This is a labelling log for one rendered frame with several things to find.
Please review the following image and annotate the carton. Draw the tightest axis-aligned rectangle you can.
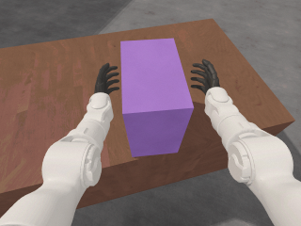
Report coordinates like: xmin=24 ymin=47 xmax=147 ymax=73
xmin=120 ymin=38 xmax=194 ymax=157

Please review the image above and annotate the right robot hand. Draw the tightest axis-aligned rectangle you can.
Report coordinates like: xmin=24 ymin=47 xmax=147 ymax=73
xmin=190 ymin=58 xmax=220 ymax=95

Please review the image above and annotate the robot left forearm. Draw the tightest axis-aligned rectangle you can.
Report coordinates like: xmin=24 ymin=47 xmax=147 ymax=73
xmin=41 ymin=92 xmax=114 ymax=180

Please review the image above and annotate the pedestal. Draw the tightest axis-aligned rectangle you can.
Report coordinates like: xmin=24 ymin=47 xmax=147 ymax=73
xmin=0 ymin=18 xmax=295 ymax=218

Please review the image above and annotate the robot right forearm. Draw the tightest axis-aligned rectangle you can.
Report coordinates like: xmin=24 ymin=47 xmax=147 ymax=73
xmin=204 ymin=87 xmax=293 ymax=162

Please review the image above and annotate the robot right upper arm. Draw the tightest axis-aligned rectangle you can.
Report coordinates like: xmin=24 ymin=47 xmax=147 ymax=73
xmin=228 ymin=136 xmax=301 ymax=226

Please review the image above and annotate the robot left upper arm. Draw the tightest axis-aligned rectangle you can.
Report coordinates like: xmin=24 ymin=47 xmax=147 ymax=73
xmin=0 ymin=141 xmax=102 ymax=226

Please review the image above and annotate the left robot hand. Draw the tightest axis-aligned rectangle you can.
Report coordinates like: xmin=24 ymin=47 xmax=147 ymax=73
xmin=94 ymin=63 xmax=119 ymax=95

